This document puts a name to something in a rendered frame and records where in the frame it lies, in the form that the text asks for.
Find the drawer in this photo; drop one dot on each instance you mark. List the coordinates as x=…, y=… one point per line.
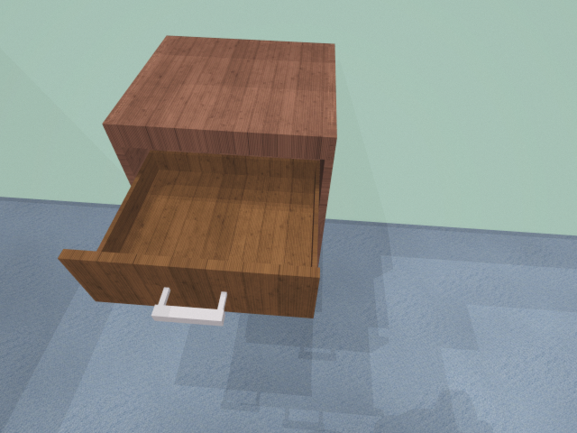
x=202, y=223

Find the handle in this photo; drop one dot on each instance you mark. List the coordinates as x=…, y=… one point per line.
x=212, y=317

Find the cabinet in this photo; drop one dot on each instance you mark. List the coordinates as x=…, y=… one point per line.
x=257, y=98

